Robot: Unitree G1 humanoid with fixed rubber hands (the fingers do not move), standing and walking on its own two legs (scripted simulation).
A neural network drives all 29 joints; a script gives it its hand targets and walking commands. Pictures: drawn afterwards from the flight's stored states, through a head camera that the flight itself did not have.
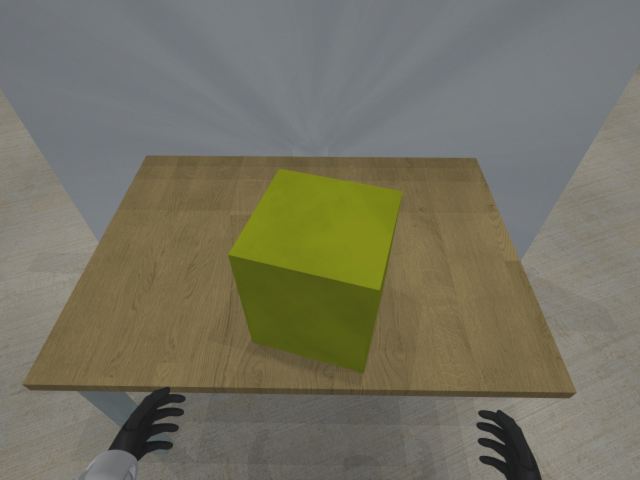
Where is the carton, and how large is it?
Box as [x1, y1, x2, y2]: [228, 169, 402, 372]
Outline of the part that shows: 279,169 228,254 252,341 363,372 384,281 402,191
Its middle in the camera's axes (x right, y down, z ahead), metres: +0.00 +0.05 +0.66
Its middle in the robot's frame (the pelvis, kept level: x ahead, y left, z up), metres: +0.46 +0.03 -0.05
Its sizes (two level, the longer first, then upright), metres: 0.210 0.200 0.250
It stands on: a table, 0.58 m high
